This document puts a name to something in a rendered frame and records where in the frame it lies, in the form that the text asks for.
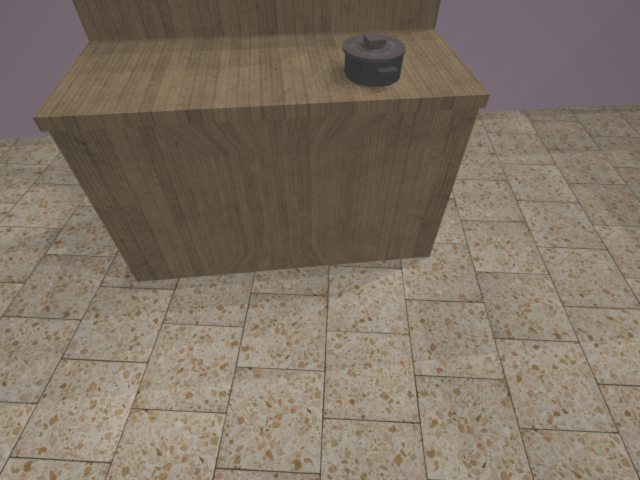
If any lid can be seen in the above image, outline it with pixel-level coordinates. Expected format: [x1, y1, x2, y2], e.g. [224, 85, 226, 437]
[342, 34, 406, 62]

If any table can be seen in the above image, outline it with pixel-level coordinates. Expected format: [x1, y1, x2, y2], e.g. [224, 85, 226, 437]
[33, 0, 490, 282]

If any knob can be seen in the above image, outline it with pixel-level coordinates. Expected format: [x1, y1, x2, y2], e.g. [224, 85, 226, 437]
[363, 33, 386, 47]

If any pot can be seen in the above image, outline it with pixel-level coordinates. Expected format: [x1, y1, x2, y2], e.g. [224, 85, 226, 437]
[344, 54, 403, 87]

